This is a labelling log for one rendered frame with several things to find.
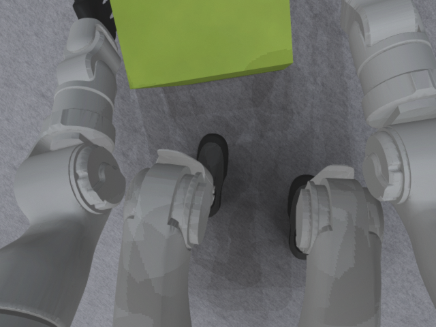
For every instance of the robot left hand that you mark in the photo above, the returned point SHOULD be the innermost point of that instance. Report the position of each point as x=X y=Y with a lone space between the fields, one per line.
x=96 y=9

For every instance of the left robot forearm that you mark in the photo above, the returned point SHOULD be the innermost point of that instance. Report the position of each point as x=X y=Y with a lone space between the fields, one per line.
x=85 y=93

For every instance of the left robot shin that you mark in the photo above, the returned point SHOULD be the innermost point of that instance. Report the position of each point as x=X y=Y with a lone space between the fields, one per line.
x=166 y=156

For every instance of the robot right upper arm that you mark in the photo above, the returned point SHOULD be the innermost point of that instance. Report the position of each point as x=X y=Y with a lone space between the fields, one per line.
x=400 y=167

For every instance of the left robot thigh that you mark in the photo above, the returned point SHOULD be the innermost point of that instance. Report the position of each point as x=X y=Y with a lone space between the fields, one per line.
x=152 y=281

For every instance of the carton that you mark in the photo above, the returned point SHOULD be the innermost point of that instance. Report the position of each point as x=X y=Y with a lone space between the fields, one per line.
x=168 y=43

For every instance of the robot left upper arm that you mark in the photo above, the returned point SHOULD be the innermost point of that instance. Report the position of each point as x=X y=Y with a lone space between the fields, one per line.
x=67 y=196

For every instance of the right robot forearm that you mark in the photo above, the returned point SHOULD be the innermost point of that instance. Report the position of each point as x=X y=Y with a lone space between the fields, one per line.
x=393 y=58

